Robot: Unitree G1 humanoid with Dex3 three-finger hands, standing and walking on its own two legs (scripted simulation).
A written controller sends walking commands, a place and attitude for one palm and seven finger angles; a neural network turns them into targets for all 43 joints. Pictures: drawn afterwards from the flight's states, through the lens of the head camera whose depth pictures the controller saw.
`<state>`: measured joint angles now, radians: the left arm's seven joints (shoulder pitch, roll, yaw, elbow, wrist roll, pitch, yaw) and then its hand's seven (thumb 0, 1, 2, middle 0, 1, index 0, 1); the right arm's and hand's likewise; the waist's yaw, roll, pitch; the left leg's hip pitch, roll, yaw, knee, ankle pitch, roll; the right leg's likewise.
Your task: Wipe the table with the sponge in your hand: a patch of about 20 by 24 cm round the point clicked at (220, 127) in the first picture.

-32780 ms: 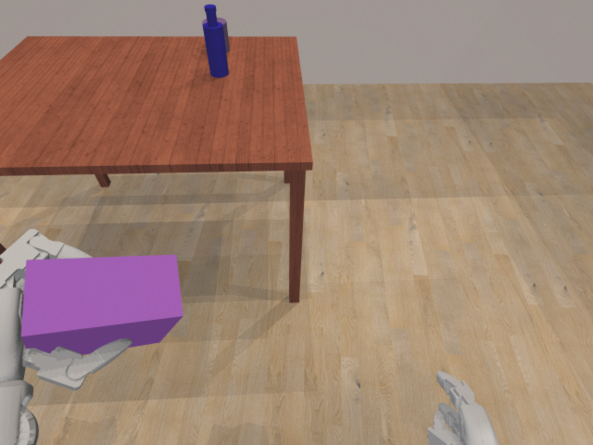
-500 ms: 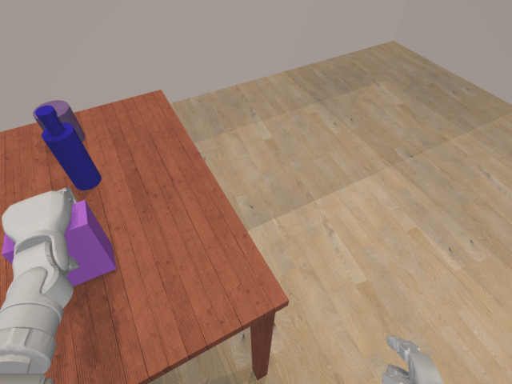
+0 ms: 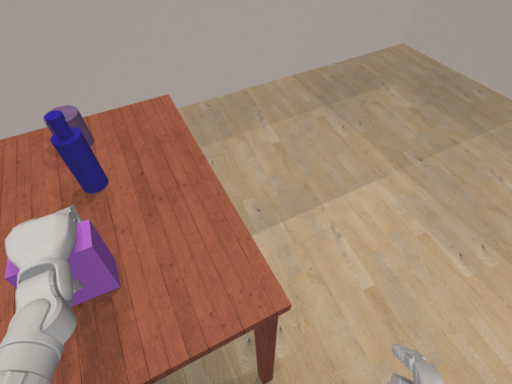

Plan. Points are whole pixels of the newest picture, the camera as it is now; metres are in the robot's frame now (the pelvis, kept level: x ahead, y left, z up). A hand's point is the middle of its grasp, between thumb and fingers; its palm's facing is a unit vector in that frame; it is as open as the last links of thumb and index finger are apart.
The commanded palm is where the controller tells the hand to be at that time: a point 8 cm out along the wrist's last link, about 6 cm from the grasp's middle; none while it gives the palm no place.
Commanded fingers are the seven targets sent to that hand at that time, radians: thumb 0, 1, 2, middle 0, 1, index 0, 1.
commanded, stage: wipe back along the first lane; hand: left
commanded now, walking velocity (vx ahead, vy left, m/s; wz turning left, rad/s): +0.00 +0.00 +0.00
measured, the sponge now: (74, 274) +0.28 +0.35 -0.02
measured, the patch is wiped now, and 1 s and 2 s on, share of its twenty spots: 1.00 1.00 1.00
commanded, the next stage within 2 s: none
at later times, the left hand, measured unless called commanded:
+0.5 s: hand (66, 283) +0.24 +0.32 +0.03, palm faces -0.02 -0.05 -1.00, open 10.6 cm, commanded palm +0.20 +0.30 +0.07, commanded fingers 0.00 0.10 1.30 -1.20 -1.60 -1.20 -1.60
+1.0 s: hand (69, 313) +0.20 +0.29 +0.03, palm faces +0.01 -0.07 -1.00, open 10.6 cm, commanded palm +0.15 +0.28 +0.06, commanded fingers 0.00 0.10 1.30 -1.20 -1.60 -1.20 -1.60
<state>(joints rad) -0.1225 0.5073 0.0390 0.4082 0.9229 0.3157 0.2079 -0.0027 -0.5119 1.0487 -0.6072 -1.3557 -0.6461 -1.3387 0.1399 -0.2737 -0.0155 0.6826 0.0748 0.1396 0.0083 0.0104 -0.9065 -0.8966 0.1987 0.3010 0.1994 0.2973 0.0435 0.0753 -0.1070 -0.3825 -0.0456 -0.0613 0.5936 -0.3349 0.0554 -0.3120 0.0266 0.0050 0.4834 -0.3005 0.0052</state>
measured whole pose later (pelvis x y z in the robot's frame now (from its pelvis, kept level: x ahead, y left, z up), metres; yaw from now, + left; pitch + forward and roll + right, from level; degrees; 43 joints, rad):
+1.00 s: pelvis +0.00 -0.01 +0.00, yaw -1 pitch +3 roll -2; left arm 0.32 0.41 -0.03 -0.04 0.92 0.40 0.25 0.00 -0.49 1.04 -0.59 -1.37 -0.63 -1.35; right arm 0.06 -0.26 -0.01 0.65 0.07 0.12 0.02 0.01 -0.91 -0.90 0.20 0.30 0.20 0.30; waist 0.07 0.09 -0.11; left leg -0.28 -0.04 -0.04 0.57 -0.35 0.05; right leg -0.23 0.03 0.02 0.49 -0.32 0.00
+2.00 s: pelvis -0.01 -0.02 +0.00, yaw -1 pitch +2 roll -1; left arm 0.33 0.39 -0.05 -0.04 0.93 0.44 0.26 0.00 -0.50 1.04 -0.60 -1.36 -0.64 -1.35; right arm 0.07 -0.26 -0.01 0.65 0.08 0.12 0.00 0.01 -0.91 -0.90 0.20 0.30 0.20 0.30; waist 0.09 0.10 -0.10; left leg -0.29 -0.03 -0.05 0.59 -0.33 0.03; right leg -0.25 0.05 0.01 0.53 -0.32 -0.02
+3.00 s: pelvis -0.01 -0.02 +0.00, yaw -1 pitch -1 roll -1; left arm 0.42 0.41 -0.08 -0.23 0.88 0.45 0.15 -0.01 -0.53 1.04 -0.65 -1.31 -0.69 -1.29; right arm 0.02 -0.23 0.01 0.64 0.05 0.12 0.00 0.01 -0.91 -0.90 0.20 0.30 0.20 0.30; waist 0.12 0.10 -0.05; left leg -0.19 -0.03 -0.05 0.53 -0.32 0.04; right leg -0.14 0.04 0.02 0.46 -0.30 -0.01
